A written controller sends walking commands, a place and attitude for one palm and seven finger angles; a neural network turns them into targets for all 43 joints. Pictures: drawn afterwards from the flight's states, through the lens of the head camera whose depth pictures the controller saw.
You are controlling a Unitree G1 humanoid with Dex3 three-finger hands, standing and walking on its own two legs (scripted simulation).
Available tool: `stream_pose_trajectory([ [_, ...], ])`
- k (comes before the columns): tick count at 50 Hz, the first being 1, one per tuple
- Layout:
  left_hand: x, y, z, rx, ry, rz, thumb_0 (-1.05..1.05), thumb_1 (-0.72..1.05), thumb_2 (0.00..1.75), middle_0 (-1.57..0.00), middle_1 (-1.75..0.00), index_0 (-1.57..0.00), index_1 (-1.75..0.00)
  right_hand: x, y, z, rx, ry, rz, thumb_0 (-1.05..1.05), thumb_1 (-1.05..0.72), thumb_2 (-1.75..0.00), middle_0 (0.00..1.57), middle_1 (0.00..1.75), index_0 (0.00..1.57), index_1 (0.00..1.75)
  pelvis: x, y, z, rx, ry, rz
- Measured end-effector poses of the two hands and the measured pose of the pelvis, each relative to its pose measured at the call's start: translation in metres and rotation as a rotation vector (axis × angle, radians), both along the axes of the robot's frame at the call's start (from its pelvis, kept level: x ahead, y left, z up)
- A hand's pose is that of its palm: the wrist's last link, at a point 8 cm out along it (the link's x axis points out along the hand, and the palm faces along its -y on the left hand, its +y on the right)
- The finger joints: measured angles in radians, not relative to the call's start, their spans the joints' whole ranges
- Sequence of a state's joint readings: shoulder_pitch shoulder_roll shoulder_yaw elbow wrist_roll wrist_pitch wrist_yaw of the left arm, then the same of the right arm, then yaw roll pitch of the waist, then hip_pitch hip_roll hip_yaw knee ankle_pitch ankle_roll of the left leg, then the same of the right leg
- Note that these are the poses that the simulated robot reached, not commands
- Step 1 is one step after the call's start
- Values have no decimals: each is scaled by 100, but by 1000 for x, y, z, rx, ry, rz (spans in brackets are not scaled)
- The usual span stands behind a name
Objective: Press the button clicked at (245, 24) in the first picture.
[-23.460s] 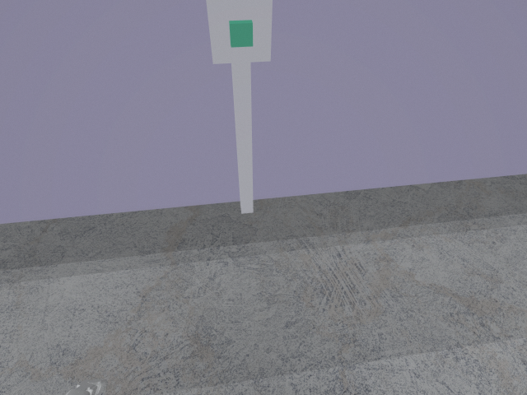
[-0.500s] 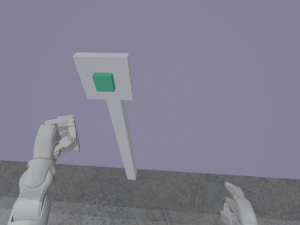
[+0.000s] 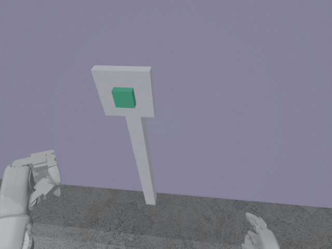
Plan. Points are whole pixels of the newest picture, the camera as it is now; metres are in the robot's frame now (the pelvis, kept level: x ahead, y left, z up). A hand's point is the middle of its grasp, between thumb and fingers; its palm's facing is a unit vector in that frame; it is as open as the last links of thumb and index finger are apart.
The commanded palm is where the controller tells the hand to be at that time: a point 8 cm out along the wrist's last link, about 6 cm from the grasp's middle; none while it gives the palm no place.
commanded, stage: draw the hand back to the body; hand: left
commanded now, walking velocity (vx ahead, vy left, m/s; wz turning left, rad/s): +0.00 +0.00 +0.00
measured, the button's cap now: (124, 97) +0.53 +0.20 +0.10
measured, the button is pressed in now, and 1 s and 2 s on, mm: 0 0 0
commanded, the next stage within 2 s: step back with the hand held close in 0.36 s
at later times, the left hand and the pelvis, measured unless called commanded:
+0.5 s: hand (43, 189) +0.17 +0.24 +0.16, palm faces +0.43 -0.82 -0.39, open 3.1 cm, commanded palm +0.12 +0.28 +0.17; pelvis -0.01 +0.00 +0.00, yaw +0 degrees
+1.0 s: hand (27, 208) +0.14 +0.26 +0.15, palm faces +0.35 -0.80 -0.50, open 3.1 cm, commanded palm +0.07 +0.30 +0.17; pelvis -0.06 +0.02 -0.01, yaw +0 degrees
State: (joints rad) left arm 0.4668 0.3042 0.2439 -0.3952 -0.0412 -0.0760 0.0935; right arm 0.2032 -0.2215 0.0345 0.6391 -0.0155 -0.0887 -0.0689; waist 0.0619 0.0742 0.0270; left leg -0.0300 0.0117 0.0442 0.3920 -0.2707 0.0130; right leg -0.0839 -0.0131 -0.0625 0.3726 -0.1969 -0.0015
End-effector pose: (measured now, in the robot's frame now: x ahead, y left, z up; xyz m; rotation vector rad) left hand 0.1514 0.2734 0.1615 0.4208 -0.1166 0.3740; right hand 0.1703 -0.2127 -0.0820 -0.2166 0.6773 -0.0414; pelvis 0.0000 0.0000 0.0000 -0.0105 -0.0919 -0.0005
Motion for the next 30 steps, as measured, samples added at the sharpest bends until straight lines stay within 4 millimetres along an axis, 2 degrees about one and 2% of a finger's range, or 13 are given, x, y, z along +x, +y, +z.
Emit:
stream_pose_trajectory([
  [10,-27,8,13,54,-31,43,1,89,89,-130,-150,-131,-150,6,2,6,-14,-47,9,1,-91,-90,20,30,20,30,-2,4,-1,-3,-6,5],
  [22,-26,7,11,33,-48,38,1,89,89,-130,-150,-131,-150,3,9,9,-5,-66,25,1,-91,-90,20,30,20,30,-7,2,-1,-1,-14,5],
  [30,-21,12,17,79,-65,25,1,89,89,-130,-150,-131,-150,-8,3,7,-14,-17,-3,1,-91,-90,20,30,20,30,-13,2,-1,-8,38,5],
])
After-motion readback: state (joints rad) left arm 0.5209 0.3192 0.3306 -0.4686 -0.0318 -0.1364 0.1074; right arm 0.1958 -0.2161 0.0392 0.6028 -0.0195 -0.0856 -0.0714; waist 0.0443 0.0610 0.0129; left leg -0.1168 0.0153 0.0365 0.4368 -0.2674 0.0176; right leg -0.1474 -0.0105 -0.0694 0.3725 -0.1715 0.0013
